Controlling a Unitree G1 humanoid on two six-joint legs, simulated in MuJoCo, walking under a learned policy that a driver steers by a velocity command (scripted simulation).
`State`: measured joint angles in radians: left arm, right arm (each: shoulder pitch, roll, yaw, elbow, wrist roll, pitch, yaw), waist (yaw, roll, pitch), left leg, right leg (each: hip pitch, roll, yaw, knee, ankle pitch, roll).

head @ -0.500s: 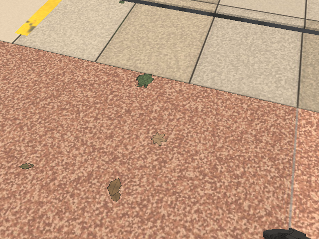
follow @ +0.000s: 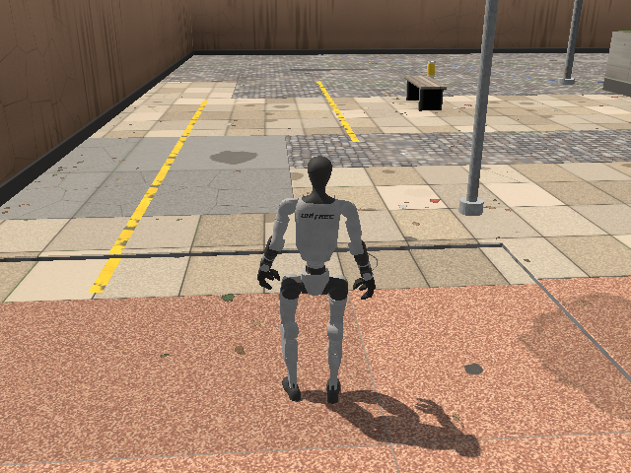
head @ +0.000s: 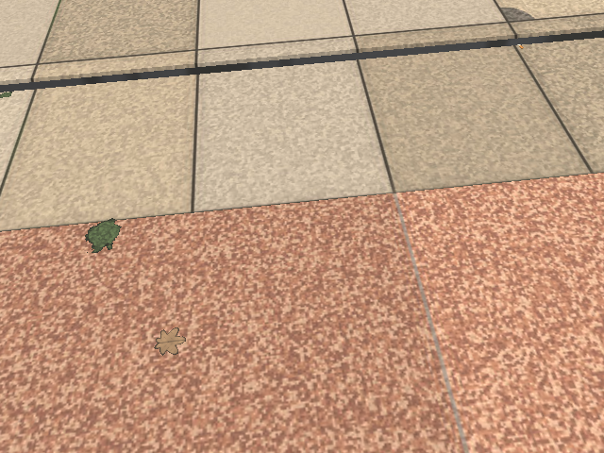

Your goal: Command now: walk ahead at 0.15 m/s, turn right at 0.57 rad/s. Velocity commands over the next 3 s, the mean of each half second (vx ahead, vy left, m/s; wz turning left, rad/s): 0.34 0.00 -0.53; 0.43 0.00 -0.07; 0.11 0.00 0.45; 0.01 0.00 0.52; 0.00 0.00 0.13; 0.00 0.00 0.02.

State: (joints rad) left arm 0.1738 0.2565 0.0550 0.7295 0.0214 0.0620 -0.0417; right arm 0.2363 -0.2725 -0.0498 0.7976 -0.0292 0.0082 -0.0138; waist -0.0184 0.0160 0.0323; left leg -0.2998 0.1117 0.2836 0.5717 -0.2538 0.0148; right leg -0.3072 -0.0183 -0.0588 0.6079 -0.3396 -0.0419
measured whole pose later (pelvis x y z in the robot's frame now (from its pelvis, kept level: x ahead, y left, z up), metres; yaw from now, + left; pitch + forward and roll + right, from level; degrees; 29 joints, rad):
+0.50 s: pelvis +0.15 +0.00 +0.00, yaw -16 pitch +2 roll +0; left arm 0.43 0.30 0.07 0.82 0.01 -0.04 -0.01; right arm 0.13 -0.26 -0.04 0.73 -0.04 -0.05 0.01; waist 0.05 -0.02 -0.02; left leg -0.37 -0.01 0.02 0.51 -0.16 0.02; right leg -0.10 0.09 0.19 0.54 -0.41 -0.06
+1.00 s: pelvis +0.39 -0.08 +0.00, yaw -15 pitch +1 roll +2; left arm 0.02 0.23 0.01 0.74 0.05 -0.07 -0.01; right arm 0.43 -0.22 -0.03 0.95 0.02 -0.06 -0.01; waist -0.08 -0.01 0.07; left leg -0.11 -0.04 -0.02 0.81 -0.53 0.03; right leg -0.46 0.00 -0.07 0.56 -0.13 -0.08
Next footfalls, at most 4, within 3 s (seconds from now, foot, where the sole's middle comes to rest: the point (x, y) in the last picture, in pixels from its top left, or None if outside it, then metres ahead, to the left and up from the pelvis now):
0.48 left None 0.28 0.08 -0.76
0.94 right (421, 443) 0.50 -0.20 -0.76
1.46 left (327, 441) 0.51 0.00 -0.76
1.94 right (416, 426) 0.54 -0.19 -0.76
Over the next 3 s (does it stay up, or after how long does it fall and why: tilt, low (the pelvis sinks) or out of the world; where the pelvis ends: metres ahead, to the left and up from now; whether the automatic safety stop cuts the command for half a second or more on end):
stays up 0.45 -0.10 0.02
